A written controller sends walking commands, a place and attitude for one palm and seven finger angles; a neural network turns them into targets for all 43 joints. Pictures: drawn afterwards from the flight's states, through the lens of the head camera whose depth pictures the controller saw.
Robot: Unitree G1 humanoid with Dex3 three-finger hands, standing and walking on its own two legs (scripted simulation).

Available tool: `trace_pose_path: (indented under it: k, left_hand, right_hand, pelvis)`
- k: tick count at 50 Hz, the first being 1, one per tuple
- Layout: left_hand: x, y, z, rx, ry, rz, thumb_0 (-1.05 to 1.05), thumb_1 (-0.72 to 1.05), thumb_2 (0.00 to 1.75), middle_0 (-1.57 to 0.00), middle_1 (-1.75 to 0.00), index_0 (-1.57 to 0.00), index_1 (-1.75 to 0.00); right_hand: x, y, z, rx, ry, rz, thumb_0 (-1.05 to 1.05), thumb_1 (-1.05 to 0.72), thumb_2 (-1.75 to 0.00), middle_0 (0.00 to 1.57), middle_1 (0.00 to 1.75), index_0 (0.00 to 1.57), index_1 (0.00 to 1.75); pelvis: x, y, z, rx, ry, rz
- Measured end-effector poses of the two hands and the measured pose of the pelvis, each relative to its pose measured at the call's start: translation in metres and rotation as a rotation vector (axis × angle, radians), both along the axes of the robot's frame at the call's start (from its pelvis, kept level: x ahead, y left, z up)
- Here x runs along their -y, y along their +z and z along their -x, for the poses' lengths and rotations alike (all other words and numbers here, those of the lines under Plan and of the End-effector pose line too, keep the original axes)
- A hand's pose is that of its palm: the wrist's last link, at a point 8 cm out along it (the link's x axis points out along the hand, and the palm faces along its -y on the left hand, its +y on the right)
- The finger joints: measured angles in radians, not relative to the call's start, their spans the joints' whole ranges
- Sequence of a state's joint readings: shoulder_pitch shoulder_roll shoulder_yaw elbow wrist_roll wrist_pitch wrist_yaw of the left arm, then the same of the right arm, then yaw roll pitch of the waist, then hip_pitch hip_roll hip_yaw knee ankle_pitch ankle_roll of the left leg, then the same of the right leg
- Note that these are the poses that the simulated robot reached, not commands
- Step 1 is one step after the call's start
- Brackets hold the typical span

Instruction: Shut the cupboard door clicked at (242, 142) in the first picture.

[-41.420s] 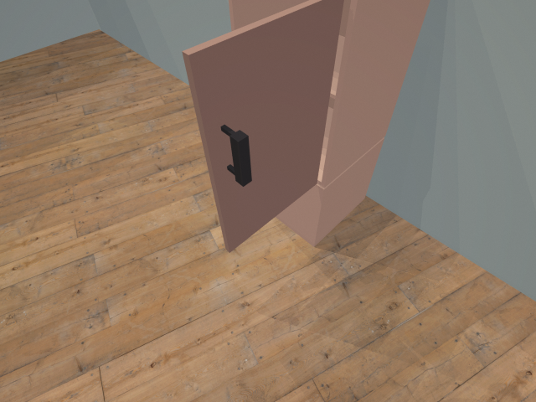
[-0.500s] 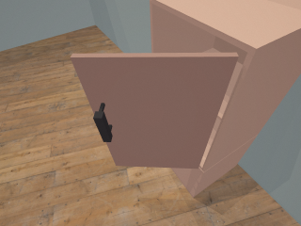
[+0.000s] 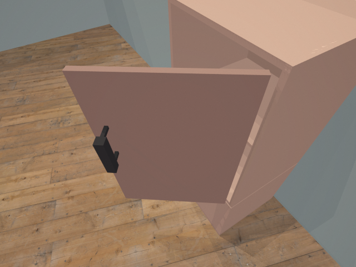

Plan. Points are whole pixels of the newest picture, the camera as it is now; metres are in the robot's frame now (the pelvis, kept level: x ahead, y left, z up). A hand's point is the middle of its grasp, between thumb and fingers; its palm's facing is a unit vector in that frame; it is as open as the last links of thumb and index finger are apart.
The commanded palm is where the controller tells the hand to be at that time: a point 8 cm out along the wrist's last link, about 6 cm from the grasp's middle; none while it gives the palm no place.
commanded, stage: raise the hand and make a fist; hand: left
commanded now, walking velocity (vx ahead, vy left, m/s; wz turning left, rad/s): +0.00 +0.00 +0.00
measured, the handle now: (109, 149) +0.39 +0.20 +0.02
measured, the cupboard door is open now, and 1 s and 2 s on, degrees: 55 55 55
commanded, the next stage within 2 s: bring the fist close to the handle in 1.94 s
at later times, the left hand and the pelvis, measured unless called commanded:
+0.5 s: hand out of the picture +0.12 +0.18 -0.06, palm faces +0.08 -1.00 -0.01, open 5.9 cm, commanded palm +0.11 +0.23 -0.04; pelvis -0.04 -0.02 -0.10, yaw +3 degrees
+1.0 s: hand (87, 249) +0.16 +0.20 -0.02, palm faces -0.02 -1.00 -0.03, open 3.6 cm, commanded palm +0.13 +0.25 -0.01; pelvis -0.04 +0.03 -0.08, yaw +2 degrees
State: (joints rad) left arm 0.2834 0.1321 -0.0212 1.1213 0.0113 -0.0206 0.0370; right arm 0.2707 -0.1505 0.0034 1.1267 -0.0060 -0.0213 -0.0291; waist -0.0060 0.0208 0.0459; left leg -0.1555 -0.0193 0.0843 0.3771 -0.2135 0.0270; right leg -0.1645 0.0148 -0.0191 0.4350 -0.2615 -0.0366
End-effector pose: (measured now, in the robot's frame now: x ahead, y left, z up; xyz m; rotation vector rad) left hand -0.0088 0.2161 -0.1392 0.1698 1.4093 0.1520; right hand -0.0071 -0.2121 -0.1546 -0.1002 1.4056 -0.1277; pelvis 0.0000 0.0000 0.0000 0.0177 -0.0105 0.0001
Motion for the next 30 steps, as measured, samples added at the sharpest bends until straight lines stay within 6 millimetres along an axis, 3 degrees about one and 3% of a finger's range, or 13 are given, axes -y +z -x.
trace_pose_path:
  k: [3, 6, 9, 11, 13, 15, 17, 22, 26, 30]
  left_hand:
    - [-0.003, 0.003, -0.010, 0.053, 0.057, -0.009, 0.02, 0.93, 0.90, -0.20, -0.30, -0.21, -0.30]
    - [-0.017, 0.050, -0.072, 0.464, 0.084, -0.069, 0.04, 0.95, 0.90, -0.21, -0.31, -0.21, -0.31]
    - [-0.018, 0.100, -0.135, 0.858, 0.057, -0.083, 0.04, 0.95, 0.90, -0.22, -0.33, -0.23, -0.33]
    - [-0.013, 0.122, -0.164, 1.085, 0.028, -0.040, 0.03, 0.94, 0.90, -0.24, -0.35, -0.24, -0.35]
    - [-0.004, 0.133, -0.177, 1.277, -0.020, 0.039, 0.02, 0.93, 0.90, -0.26, -0.37, -0.27, -0.37]
    - [0.008, 0.133, -0.174, 1.412, -0.098, 0.121, 0.02, 0.93, 0.90, -0.29, -0.40, -0.29, -0.40]
    - [0.015, 0.120, -0.162, 1.454, -0.177, 0.176, 0.01, 0.92, 0.90, -0.32, -0.44, -0.33, -0.44]
    - [0.001, 0.079, -0.118, 1.328, -0.129, 0.178, 0.01, 0.91, 0.90, -0.41, -0.53, -0.42, -0.53]
    - [-0.016, 0.085, -0.100, 1.362, -0.090, 0.093, 0.02, 0.90, 0.90, -0.49, -0.61, -0.49, -0.61]
    - [-0.018, 0.103, -0.113, 1.457, -0.167, 0.113, 0.02, 0.90, 0.90, -0.55, -0.69, -0.56, -0.69]
  right_hand:
    - [0.008, 0.002, -0.008, 0.033, 0.010, 0.028, 0.01, -0.92, -0.90, 0.20, 0.30, 0.20, 0.30]
    - [0.026, 0.014, -0.036, 0.260, 0.017, 0.095, 0.01, -0.92, -0.90, 0.20, 0.30, 0.20, 0.30]
    - [0.044, 0.021, -0.074, 0.471, 0.053, 0.121, 0.01, -0.91, -0.90, 0.20, 0.30, 0.20, 0.30]
    - [0.055, 0.028, -0.101, 0.596, 0.075, 0.136, 0.01, -0.91, -0.90, 0.20, 0.30, 0.20, 0.30]
    - [0.063, 0.036, -0.128, 0.711, 0.097, 0.151, 0.01, -0.91, -0.90, 0.20, 0.30, 0.20, 0.30]
    - [0.068, 0.044, -0.153, 0.810, 0.124, 0.163, 0.01, -0.91, -0.90, 0.20, 0.30, 0.19, 0.30]
    - [0.070, 0.050, -0.175, 0.887, 0.152, 0.173, 0.01, -0.91, -0.90, 0.20, 0.30, 0.19, 0.30]
    - [0.056, 0.053, -0.210, 0.991, 0.211, 0.176, 0.01, -0.90, -0.90, 0.20, 0.30, 0.19, 0.30]
    - [0.030, 0.039, -0.215, 0.994, 0.259, 0.138, 0.01, -0.90, -0.90, 0.20, 0.30, 0.19, 0.30]
    - [0.003, 0.014, -0.199, 0.926, 0.275, 0.077, 0.01, -0.90, -0.90, 0.20, 0.30, 0.19, 0.30]
  pelvis:
    - [0.003, -0.002, -0.001, -0.003, 0.002, 0.008]
    - [0.006, -0.006, -0.003, -0.017, 0.017, 0.003]
    - [0.007, -0.014, 0.003, -0.046, 0.060, 0.006]
    - [0.009, -0.023, 0.009, -0.086, 0.060, 0.003]
    - [0.012, -0.035, 0.014, -0.127, 0.050, -0.004]
    - [0.016, -0.049, 0.020, -0.160, 0.041, -0.011]
    - [0.019, -0.063, 0.025, -0.182, 0.032, -0.015]
    - [0.020, -0.088, 0.033, -0.206, 0.047, 0.002]
    - [0.018, -0.098, 0.038, -0.218, 0.064, 0.037]
    - [0.012, -0.103, 0.045, -0.225, 0.071, 0.067]
